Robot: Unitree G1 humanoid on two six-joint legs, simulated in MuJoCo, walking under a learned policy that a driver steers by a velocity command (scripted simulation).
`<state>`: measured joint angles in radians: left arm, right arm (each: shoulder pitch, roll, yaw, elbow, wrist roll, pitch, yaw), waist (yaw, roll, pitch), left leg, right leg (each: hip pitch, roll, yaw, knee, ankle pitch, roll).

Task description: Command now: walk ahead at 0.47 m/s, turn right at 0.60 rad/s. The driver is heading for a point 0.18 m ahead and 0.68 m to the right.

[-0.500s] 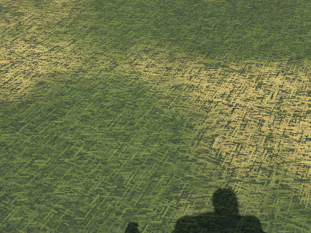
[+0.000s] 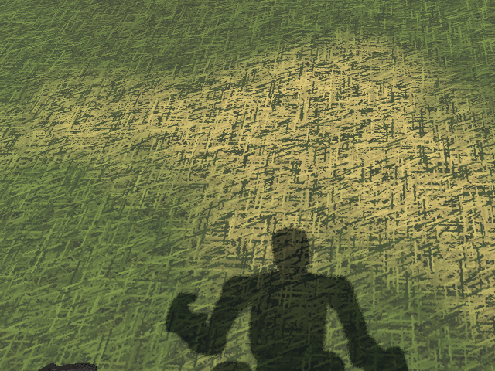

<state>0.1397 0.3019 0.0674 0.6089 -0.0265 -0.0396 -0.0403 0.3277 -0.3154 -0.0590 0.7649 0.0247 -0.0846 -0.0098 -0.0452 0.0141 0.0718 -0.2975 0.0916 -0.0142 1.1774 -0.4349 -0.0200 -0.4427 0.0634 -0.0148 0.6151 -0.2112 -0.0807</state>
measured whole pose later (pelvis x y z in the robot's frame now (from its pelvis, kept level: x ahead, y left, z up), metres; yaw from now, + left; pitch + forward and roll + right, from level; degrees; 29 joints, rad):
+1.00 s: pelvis +0.52 -0.13 +0.00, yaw -36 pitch +1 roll +1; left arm 0.11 0.31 0.07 0.61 -0.02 -0.03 -0.04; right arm 0.28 -0.32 -0.06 0.78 0.02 -0.06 0.00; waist -0.04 0.00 0.09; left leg -0.24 0.06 0.04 1.12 -0.51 -0.03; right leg -0.46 0.05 -0.02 0.62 -0.18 -0.09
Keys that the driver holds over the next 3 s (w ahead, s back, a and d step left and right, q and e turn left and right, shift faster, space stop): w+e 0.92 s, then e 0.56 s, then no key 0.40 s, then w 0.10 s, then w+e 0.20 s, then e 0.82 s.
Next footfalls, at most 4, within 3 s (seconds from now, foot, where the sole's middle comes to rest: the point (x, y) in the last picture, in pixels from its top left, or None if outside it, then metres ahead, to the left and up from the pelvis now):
0.40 left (223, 366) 0.44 0.09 -0.76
0.92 right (351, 304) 0.58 -0.26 -0.76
1.38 left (324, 226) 0.84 -0.23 -0.76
1.76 right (370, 302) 0.59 -0.32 -0.76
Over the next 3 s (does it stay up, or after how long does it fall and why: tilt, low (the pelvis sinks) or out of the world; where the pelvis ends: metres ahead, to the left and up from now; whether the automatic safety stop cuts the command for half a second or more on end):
stays up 0.76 -0.42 0.01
